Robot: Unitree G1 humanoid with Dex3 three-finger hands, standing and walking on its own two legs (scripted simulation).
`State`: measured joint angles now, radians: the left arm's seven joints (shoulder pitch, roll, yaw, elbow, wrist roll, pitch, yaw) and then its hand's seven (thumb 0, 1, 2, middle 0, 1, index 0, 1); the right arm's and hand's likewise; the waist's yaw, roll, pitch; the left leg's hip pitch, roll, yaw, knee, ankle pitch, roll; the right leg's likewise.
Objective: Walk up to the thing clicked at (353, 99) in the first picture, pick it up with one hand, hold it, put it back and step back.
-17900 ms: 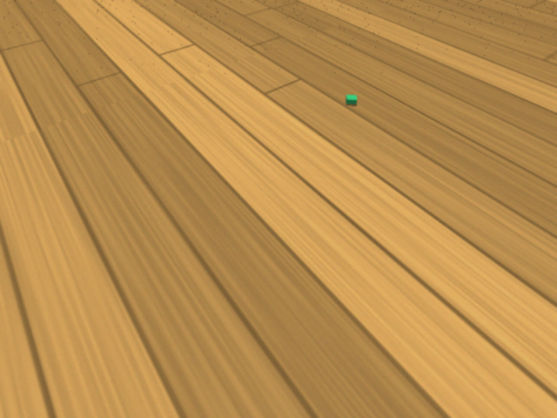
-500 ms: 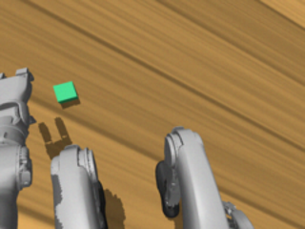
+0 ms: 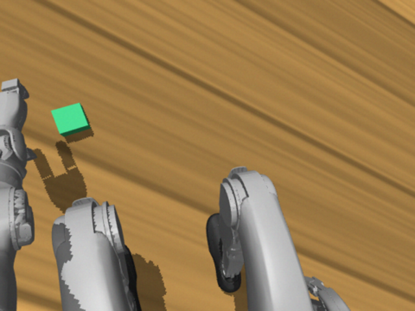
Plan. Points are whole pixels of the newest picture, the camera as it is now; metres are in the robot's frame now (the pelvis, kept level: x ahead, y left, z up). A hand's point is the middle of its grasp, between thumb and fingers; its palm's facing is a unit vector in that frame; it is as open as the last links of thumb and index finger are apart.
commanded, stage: rise first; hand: left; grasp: from above
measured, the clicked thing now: (71, 119) +0.53 +0.23 -0.32
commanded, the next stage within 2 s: approach in 1.74 s
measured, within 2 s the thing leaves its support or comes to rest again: neither
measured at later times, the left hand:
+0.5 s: hand (22, 126) +0.48 +0.28 -0.19, palm faces -0.42 -0.12 -0.90, open 13.3 cm
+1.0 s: hand (28, 119) +0.49 +0.27 -0.19, palm faces -0.42 -0.11 -0.90, open 13.1 cm
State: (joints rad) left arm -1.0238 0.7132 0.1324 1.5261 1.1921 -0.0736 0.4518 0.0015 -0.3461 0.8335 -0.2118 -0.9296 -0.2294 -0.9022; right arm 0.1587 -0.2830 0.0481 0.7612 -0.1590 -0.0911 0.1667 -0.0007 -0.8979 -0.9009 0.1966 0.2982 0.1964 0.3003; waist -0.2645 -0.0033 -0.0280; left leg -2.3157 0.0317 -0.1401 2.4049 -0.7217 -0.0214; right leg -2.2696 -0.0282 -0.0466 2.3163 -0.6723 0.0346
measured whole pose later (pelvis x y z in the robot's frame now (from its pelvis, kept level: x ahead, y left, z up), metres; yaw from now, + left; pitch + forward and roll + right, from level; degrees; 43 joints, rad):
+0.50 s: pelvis +0.00 +0.00 -0.01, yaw -1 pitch +34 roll -8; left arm -1.06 0.75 0.13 1.56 1.20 -0.08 0.45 0.00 -0.37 0.86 -0.22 -0.90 -0.22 -0.89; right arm 0.17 -0.29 0.08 0.74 -0.17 -0.10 0.19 0.00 -0.90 -0.90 0.20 0.30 0.20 0.30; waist -0.29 -0.01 0.00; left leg -2.34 0.03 -0.16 2.44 -0.71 -0.02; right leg -2.28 -0.02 -0.06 2.34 -0.66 0.04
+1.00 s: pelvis -0.01 +0.00 -0.01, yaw -1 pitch +34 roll -8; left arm -1.10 0.77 0.13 1.59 1.21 -0.06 0.45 0.00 -0.34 0.84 -0.25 -0.86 -0.25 -0.86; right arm 0.20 -0.31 0.11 0.73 -0.17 -0.11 0.21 0.00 -0.90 -0.90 0.20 0.30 0.20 0.30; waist -0.33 0.00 0.01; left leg -2.35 0.03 -0.17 2.45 -0.70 -0.02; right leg -2.29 -0.02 -0.07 2.34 -0.65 0.04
